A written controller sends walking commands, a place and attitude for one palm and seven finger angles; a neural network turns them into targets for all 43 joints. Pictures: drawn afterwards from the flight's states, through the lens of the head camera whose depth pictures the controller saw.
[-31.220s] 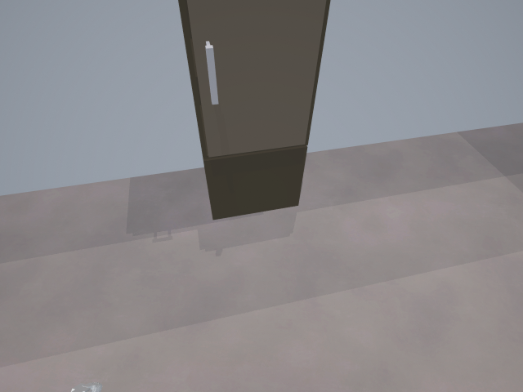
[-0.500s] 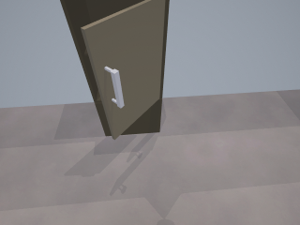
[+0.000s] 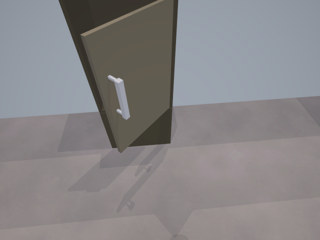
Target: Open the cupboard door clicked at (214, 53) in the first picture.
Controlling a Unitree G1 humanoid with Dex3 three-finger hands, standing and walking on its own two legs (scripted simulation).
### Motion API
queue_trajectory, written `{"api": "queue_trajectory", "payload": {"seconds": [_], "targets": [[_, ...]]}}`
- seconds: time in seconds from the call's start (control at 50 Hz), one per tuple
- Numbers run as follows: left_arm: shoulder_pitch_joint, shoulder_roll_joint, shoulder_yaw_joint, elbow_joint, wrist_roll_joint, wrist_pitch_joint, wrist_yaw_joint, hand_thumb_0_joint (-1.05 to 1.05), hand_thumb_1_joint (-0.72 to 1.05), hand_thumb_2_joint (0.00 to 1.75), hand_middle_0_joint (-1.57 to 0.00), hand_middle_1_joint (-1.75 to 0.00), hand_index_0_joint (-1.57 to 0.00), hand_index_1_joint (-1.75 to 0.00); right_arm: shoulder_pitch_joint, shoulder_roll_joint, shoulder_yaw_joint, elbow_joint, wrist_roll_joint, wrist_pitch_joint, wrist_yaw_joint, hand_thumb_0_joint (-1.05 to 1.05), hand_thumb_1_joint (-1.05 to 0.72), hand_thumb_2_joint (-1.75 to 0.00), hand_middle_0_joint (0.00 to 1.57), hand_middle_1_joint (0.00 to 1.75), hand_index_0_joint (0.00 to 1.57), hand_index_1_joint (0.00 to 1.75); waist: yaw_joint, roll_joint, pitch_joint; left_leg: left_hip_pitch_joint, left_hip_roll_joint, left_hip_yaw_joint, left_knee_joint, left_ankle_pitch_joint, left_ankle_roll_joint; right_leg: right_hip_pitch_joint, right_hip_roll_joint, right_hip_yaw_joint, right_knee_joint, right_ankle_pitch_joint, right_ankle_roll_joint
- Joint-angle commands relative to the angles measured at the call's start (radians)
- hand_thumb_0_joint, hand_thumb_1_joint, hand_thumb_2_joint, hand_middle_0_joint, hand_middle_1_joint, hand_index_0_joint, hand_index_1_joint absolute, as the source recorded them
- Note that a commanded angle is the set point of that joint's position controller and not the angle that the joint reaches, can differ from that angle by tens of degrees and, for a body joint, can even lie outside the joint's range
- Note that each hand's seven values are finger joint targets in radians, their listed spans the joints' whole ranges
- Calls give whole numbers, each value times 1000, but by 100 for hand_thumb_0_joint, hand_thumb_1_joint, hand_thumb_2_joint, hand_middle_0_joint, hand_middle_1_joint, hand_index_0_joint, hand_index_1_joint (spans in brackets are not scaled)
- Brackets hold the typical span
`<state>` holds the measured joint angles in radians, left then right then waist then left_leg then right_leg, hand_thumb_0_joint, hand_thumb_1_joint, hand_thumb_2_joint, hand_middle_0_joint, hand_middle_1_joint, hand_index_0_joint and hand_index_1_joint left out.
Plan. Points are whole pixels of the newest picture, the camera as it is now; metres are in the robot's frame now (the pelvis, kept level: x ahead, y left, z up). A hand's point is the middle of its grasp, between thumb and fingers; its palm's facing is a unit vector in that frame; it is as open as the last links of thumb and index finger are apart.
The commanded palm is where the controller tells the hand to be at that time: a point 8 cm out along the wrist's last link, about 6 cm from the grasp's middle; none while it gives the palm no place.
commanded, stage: walk to a spot facing it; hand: left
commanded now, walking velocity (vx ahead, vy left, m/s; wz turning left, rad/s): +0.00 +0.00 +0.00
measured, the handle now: (119, 98) +0.57 +0.18 +0.00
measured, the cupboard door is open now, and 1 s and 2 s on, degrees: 46 46 46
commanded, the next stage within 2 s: none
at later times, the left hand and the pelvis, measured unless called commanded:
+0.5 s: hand out of the picture +0.07 +0.17 -0.19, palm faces -0.16 -0.95 -0.28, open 7.4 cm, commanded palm none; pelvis -0.02 -0.02 -0.03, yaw -12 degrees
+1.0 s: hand out of the picture +0.14 +0.17 -0.19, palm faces -0.40 -0.88 -0.25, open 7.4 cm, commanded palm none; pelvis -0.01 +0.00 -0.02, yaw -29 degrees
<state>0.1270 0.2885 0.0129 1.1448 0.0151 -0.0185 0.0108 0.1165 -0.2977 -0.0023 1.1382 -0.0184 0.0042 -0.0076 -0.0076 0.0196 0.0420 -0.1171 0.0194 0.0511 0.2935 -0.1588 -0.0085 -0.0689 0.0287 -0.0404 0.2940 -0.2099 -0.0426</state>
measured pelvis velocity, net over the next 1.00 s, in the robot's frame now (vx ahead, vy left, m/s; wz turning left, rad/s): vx -0.01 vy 0.00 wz -0.51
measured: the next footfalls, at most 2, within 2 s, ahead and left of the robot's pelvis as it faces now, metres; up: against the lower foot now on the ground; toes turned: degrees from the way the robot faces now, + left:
left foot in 0.98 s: +0.09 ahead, +0.12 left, +0.00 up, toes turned -33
right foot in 1.22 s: -0.04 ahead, -0.17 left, +0.00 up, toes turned -38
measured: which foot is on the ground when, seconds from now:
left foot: down 0.00-0.48, up 0.50-0.96, down 0.98-1.00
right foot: down 0.00-0.96, up 0.98-1.00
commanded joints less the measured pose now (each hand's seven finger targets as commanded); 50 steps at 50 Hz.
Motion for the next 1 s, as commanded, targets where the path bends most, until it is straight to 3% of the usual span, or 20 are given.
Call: {"api": "queue_trajectory", "payload": {"seconds": [0.0,0.08,0.26,0.32,0.34,0.38,0.42,0.44,0.46,0.48,0.5,0.54,0.58,0.8,0.88,0.9,0.92,0.94,0.96,0.98], "targets": [[-12,198,33,-52,-5,-23,16,0,90,90,-20,-30,-20,-30,-3,-171,-33,-48,0,-22,-15,0,-90,-90,20,30,20,30,-2,-19,-73,69,112,-103,-14,190,30,-26,-156,126,-44,269,-9],[34,106,29,-54,-6,11,20,0,90,90,-20,-30,-20,-30,70,-66,-23,-45,-2,-2,-23,0,-90,-90,20,30,20,30,-8,-18,-62,64,122,-42,59,188,12,-74,-148,155,23,341,-4],[62,103,70,-174,5,52,2,0,90,90,-20,-30,-20,-30,96,-98,-79,-152,-2,20,-41,0,-90,-90,20,30,20,30,-4,10,-51,16,193,-18,148,55,47,-236,-80,213,222,290,-13],[68,74,75,-205,6,60,-9,0,90,90,-20,-30,-20,-30,92,-115,-93,-177,-9,16,-42,0,-90,-90,20,30,20,30,6,113,-40,-19,298,-90,80,21,104,-301,-27,152,409,106,2],[70,56,77,-214,5,65,-14,0,90,90,-20,-30,-20,-30,85,-122,-96,-184,-12,11,-40,0,-90,-90,20,30,20,30,14,174,-39,-39,361,-125,36,48,142,-312,-8,103,519,-131,13],[69,39,84,-236,5,73,-20,0,90,90,-20,-30,-20,-30,59,-119,-97,-202,-17,5,-38,0,-90,-90,20,30,20,30,22,194,-32,-87,420,-119,24,88,177,-301,-50,74,612,-320,17],[161,33,93,-218,9,64,-26,0,90,90,-20,-30,-20,-30,8,-119,-96,-219,-17,6,-39,0,-90,-90,20,30,20,30,81,76,-43,-159,338,5,204,132,102,-150,-63,57,384,-160,16],[230,99,109,-203,19,52,-19,0,90,90,-20,-30,-20,-30,-20,-88,-95,-239,-4,17,-38,0,-90,-90,20,30,20,30,114,-160,-35,-264,177,105,462,-64,14,-90,-145,249,134,130,-15],[234,204,126,-208,24,43,-1,0,90,90,-20,-30,-20,-30,-26,-18,-85,-282,7,23,-28,0,-90,-90,20,30,20,30,105,-428,-10,-442,5,101,747,-472,-45,-83,-367,596,-15,399,-114],[229,203,122,-217,9,48,7,0,90,90,-20,-30,-20,-30,-9,-41,-87,-268,8,36,-27,0,-90,-90,20,30,20,30,96,-265,-9,-443,26,-49,864,-464,-34,-119,-368,597,-25,250,-175],[162,157,120,-234,12,48,15,0,90,90,-20,-30,-20,-30,-31,-30,-91,-260,7,35,-29,0,-90,-90,20,30,20,30,58,-206,15,-492,39,-91,917,-378,-34,-122,-307,582,11,246,-172],[124,101,107,-251,5,35,23,0,90,90,-20,-30,-20,-30,-16,-18,-85,-254,3,31,-28,0,-90,-90,20,30,20,30,28,-151,-34,-489,52,-107,911,-277,-48,-69,-262,497,58,374,-160],[155,98,109,-245,5,28,29,0,90,90,-20,-30,-20,-30,-18,-2,-81,-253,7,30,-30,0,-90,-90,20,30,20,30,36,-90,-122,-457,39,-96,848,-264,-57,20,-239,471,97,503,-147],[193,128,124,-254,15,41,17,0,90,90,-20,-30,-20,-30,-102,2,-78,-317,21,19,-36,0,-90,-90,20,30,20,30,66,-145,-116,-372,-15,-102,554,-280,-48,37,-187,568,92,482,-152],[121,135,122,-276,12,46,13,0,90,90,-20,-30,-20,-30,-14,-6,-78,-307,28,6,-40,0,-90,-90,20,30,20,30,14,-144,-133,-170,-31,-109,270,-185,-32,-85,-140,567,143,461,-99],[91,124,118,-285,5,47,12,0,90,90,-20,-30,-20,-30,42,-22,-81,-290,28,-1,-45,0,-90,-90,20,30,20,30,-18,-124,-147,-9,-3,-110,137,-87,-24,-199,-110,532,176,368,-53],[94,74,108,-303,-5,47,7,0,90,90,-20,-30,-20,-30,76,-91,-90,-285,17,-12,-51,0,-90,-90,20,30,20,30,-28,48,-154,153,166,-285,8,-86,33,-397,3,427,274,110,5],[93,44,97,-331,-11,44,-13,0,90,90,-20,-30,-20,-30,78,-181,-106,-305,-2,-12,-53,0,-90,-90,20,30,20,30,-18,303,-120,164,430,-518,-60,5,158,-549,89,207,518,-371,67],[60,77,104,-357,3,36,-23,0,90,90,-20,-30,-20,-30,63,-185,-102,-331,-6,-6,-56,0,-90,-90,20,30,20,30,-14,190,-70,9,508,-532,-37,48,237,-530,22,135,706,-397,96],[33,76,109,-357,18,38,-31,0,90,90,-20,-30,-20,-30,67,-167,-97,-329,-23,-16,-54,0,-90,-90,20,30,20,30,-13,121,-52,-23,460,-498,-3,236,250,-557,17,123,831,-374,102]]}}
